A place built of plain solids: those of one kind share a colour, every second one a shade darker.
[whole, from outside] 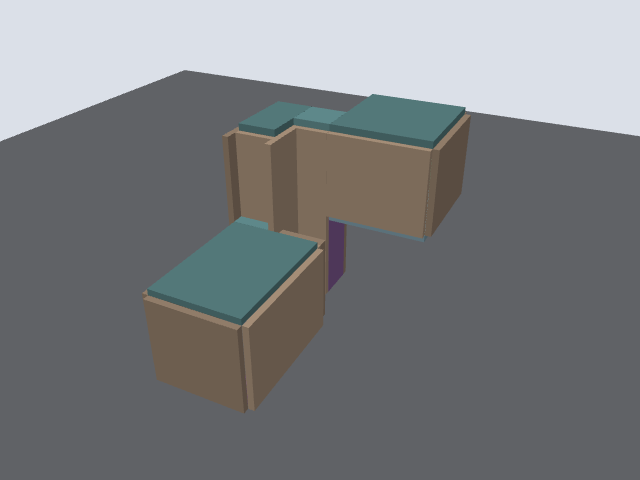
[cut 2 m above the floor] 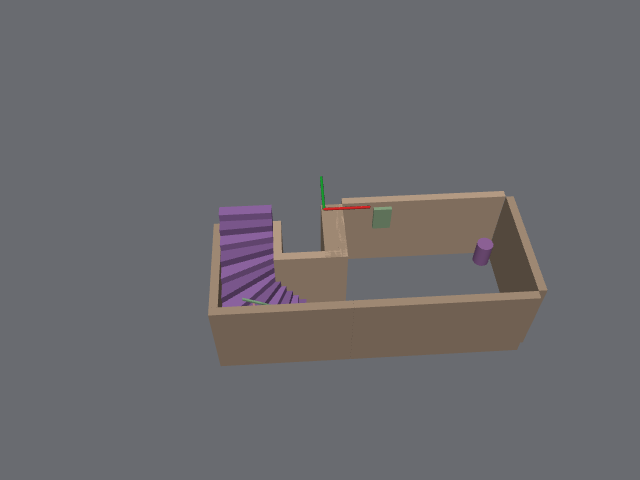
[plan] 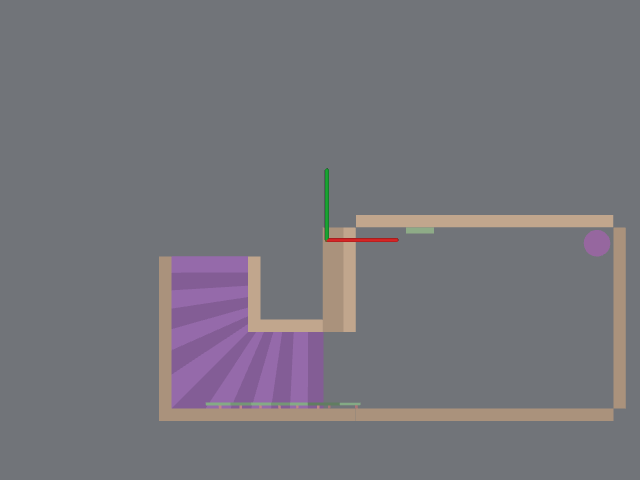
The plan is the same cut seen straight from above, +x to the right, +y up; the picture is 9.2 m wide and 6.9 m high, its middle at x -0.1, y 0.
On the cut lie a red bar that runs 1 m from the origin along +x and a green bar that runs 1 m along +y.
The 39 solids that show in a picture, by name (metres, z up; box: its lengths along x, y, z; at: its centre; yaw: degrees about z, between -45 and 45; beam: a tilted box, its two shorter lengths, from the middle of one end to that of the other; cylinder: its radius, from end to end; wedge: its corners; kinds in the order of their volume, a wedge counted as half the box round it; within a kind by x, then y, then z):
{
 "wall_1": {"box": [2.98, 0.18, 2.46], "at": [-2.63, 2.69, 3.93]},
 "wall_2": {"box": [0.18, 2.19, 5.21], "at": [-2.33, -1.33, 2.55]},
 "wall_3": {"box": [0.18, 1.09, 5.21], "at": [-1.05, -0.78, 2.55]},
 "wall_4": {"box": [0.18, 2.84, 2.46], "at": [-1.05, 1.18, 3.93]},
 "wall_5": {"box": [2.83, 0.18, 5.21], "at": [-1.0, -2.51, 2.55]},
 "wall_6": {"box": [1.55, 0.18, 5.21], "at": [-0.36, -1.23, 2.55]},
 "wall_7": {"box": [0.18, 1.1, 2.67], "at": [-0.03, -1.87, 3.82]},
 "wall_8": {"box": [0.48, 1.5, 2.53], "at": [0.18, -0.57, 1.22]},
 "wall_9": {"box": [0.18, 1.5, 2.53], "at": [0.33, -0.57, 1.22]},
 "wall_10": {"box": [3.7, 0.18, 2.53], "at": [2.27, -2.51, 1.22]},
 "wall_11": {"box": [3.7, 0.18, 2.53], "at": [2.27, 0.27, 1.22]},
 "wall_12": {"box": [0.18, 2.6, 2.53], "at": [4.21, -1.12, 1.22]},
 "tread_1": {"wedge": [[-2.24, -2.42, -0.05], [-2.24, -2.42, 1.43], [-2.24, -1.93, -0.05], [-2.24, -1.93, 1.42], [-1.14, -1.32, -0.05], [-1.14, -1.32, 1.43], [-1.14, -1.2, -0.05], [-1.14, -1.2, 1.43]]},
 "tread_2": {"wedge": [[-2.24, -2.42, -0.05], [-2.24, -2.42, 1.24], [-1.74, -2.42, -0.05], [-1.74, -2.42, 1.24], [-1.14, -1.32, -0.05], [-1.14, -1.32, 1.24], [-1.02, -1.32, -0.05], [-1.02, -1.32, 1.25]]},
 "tread_3": {"wedge": [[-2.24, -1.94, -0.05], [-2.24, -1.94, 1.6], [-2.24, -1.58, -0.05], [-2.24, -1.58, 1.6], [-1.14, -1.21, -0.05], [-1.14, -1.21, 1.6], [-1.14, -1.09, -0.05], [-1.14, -1.09, 1.6]]},
 "tread_4": {"wedge": [[-2.24, -1.58, -0.05], [-2.24, -1.58, 1.79], [-2.24, -1.28, -0.05], [-2.24, -1.28, 1.79], [-1.14, -1.1, -0.05], [-1.14, -1.1, 1.79], [-1.14, -0.97, -0.05], [-1.14, -0.97, 1.79]]},
 "tread_5": {"wedge": [[-2.24, -1.28, -0.05], [-2.24, -1.28, 1.97], [-2.24, -0.98, -0.05], [-2.24, -0.98, 1.97], [-1.14, -0.97, -0.05], [-1.14, -0.97, 1.97], [-1.14, -0.82, -0.05], [-1.14, -0.82, 1.97]]},
 "tread_6": {"wedge": [[-2.24, -0.99, -0.05], [-2.24, -0.99, 2.15], [-2.24, -0.72, -0.05], [-2.24, -0.72, 2.15], [-1.14, -0.82, -0.05], [-1.14, -0.82, 2.15], [-1.14, -0.65, -0.05], [-1.14, -0.65, 2.15]]},
 "tread_7": {"wedge": [[-2.24, -0.72, -0.05], [-2.24, -0.72, 2.33], [-2.24, -0.47, -0.05], [-2.24, -0.47, 2.33], [-1.14, -0.66, -0.05], [-1.14, -0.66, 2.33], [-1.14, -0.46, -0.05], [-1.14, -0.46, 2.32]]},
 "tread_8": {"wedge": [[-2.24, -0.47, -0.05], [-2.24, -0.47, 2.52], [-2.24, -0.23, -0.05], [-2.24, -0.23, 2.51], [-1.14, -0.47, -0.05], [-1.14, -0.47, 2.52], [-1.14, -0.23, -0.05], [-1.14, -0.23, 2.51]]},
 "tread_9": {"wedge": [[-1.75, -2.42, -0.05], [-1.75, -2.42, 1.06], [-1.39, -2.42, -0.05], [-1.39, -2.42, 1.07], [-1.02, -1.32, -0.05], [-1.02, -1.32, 1.07], [-0.91, -1.32, -0.05], [-0.91, -1.32, 1.07]]},
 "tread_10": {"wedge": [[-1.39, -2.42, -0.05], [-1.39, -2.42, 0.88], [-1.09, -2.42, -0.05], [-1.09, -2.42, 0.88], [-0.91, -1.32, -0.05], [-0.91, -1.32, 0.88], [-0.77, -1.32, -0.05], [-0.77, -1.32, 0.88]]},
 "tread_11": {"wedge": [[-1.09, -2.42, -0.05], [-1.09, -2.42, 0.7], [-0.8, -2.42, -0.05], [-0.8, -2.42, 0.7], [-0.77, -1.32, -0.05], [-0.77, -1.32, 0.7], [-0.64, -1.32, -0.05], [-0.64, -1.32, 0.71]]},
 "tread_12": {"wedge": [[-0.81, -2.42, -0.05], [-0.81, -2.42, 0.53], [-0.65, -1.32, -0.05], [-0.65, -1.32, 0.54], [-0.53, -2.42, -0.05], [-0.53, -2.42, 0.53], [-0.48, -1.32, -0.05], [-0.48, -1.32, 0.54]]},
 "tread_13": {"wedge": [[-0.53, -2.42, -0.05], [-0.53, -2.42, 0.35], [-0.48, -1.32, -0.05], [-0.48, -1.32, 0.35], [-0.28, -2.42, -0.05], [-0.28, -2.42, 0.35], [-0.27, -1.32, -0.05], [-0.27, -1.32, 0.35]]},
 "tread_14": {"wedge": [[-0.28, -2.42, -0.05], [-0.28, -2.42, 0.17], [-0.28, -1.32, -0.05], [-0.28, -1.32, 0.18], [-0.05, -2.42, -0.05], [-0.05, -2.42, 0.18], [-0.05, -1.32, -0.05], [-0.05, -1.32, 0.18]]},
 "roof_1": {"box": [2.98, 2.84, 0.2], "at": [-2.63, 1.18, 5.26]},
 "roof_2": {"box": [1.1, 1.09, 0.2], "at": [-1.69, -0.78, 5.26]},
 "roof_3": {"box": [2.12, 1.1, 0.2], "at": [-1.18, -1.87, 5.26]},
 "roof_4": {"box": [0.53, 1.1, 0.18], "at": [0.15, -1.87, 2.57]},
 "roof_5": {"box": [3.7, 2.6, 0.18], "at": [2.27, -1.12, 2.57]},
 "floor_1": {"box": [2.98, 2.84, 0.21], "at": [-2.63, 1.18, 2.59]},
 "bin_1": {"cylinder": 0.19, "from": [3.88, -0.05, 0.0], "to": [3.88, -0.05, 0.62]},
 "cabinet_1": {"box": [0.41, 0.09, 0.63], "at": [1.34, 0.14, 1.53]},
 "guard_rail_1": {"wedge": [[-1.74, -2.38, 2.12], [-1.74, -2.38, 2.16], [-1.74, -2.34, 2.12], [-1.74, -2.34, 2.16], [-1.39, -2.38, 1.94], [-1.39, -2.38, 1.98], [-1.39, -2.34, 1.94], [-1.39, -2.34, 1.98]]},
 "guard_rail_2": {"wedge": [[-1.39, -2.38, 1.94], [-1.39, -2.38, 1.98], [-1.39, -2.34, 1.94], [-1.39, -2.34, 1.98], [-1.09, -2.38, 1.76], [-1.09, -2.38, 1.8], [-1.09, -2.34, 1.76], [-1.09, -2.34, 1.8]]},
 "guard_rail_3": {"wedge": [[-1.09, -2.38, 1.75], [-1.09, -2.38, 1.8], [-1.09, -2.34, 1.75], [-1.09, -2.34, 1.8], [-0.8, -2.38, 1.58], [-0.8, -2.38, 1.62], [-0.8, -2.34, 1.58], [-0.8, -2.34, 1.62]]},
 "guard_rail_4": {"wedge": [[-0.28, -2.38, 1.22], [-0.28, -2.38, 1.27], [-0.28, -2.34, 1.22], [-0.28, -2.34, 1.27], [0.18, -2.38, 0.87], [0.18, -2.38, 0.92], [0.18, -2.34, 0.87], [0.18, -2.34, 0.92]]},
 "guard_rail_5": {"box": [0.3, 0.041, 0.041], "at": [0.33, -2.36, 0.9]}
}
